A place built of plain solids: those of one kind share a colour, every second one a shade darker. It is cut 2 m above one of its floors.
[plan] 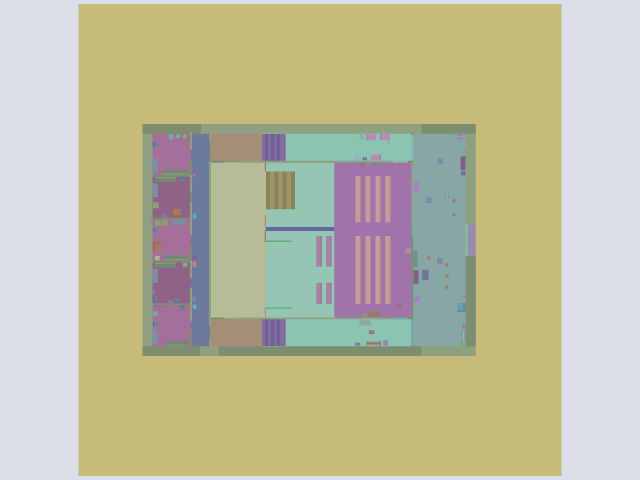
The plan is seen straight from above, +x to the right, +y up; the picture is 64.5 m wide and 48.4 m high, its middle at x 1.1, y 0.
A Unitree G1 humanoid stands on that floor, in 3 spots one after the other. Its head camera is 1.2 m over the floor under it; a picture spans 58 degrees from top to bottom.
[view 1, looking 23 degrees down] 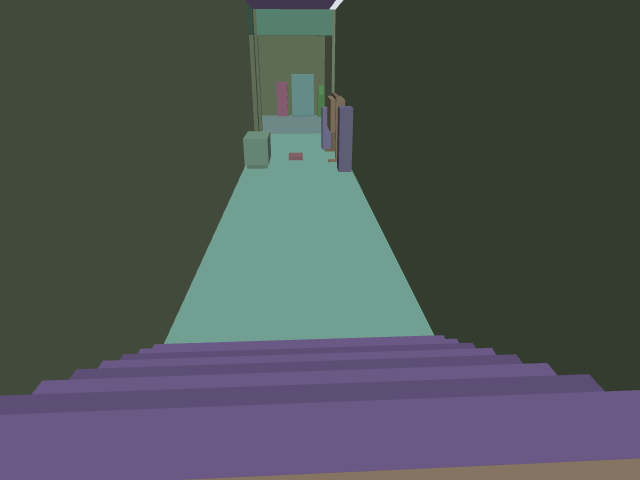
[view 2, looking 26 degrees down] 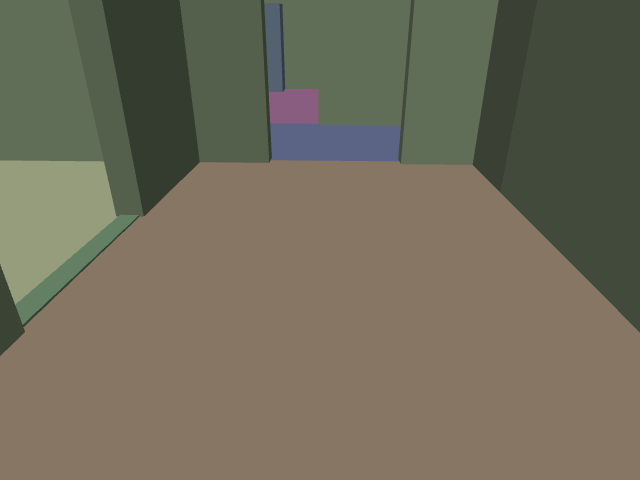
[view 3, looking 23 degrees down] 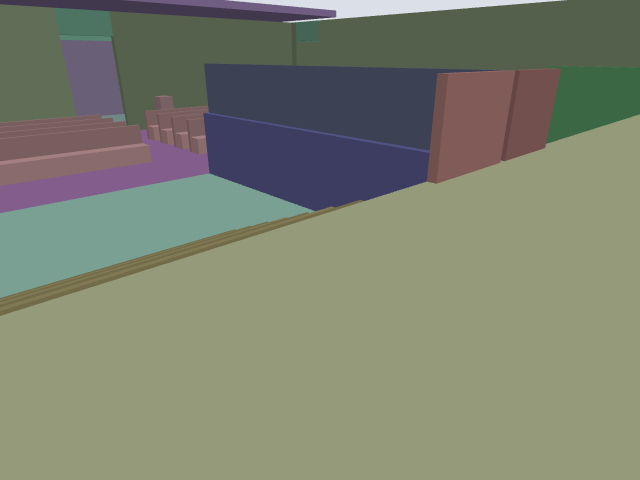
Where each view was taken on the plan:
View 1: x -5.71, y -9.35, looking -3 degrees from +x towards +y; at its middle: floor_promenade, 6.68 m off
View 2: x -5.71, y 9.35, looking -178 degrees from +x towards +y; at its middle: floor_walk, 2.74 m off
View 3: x -6.80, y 6.35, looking -43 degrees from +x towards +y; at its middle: floor_stage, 3.07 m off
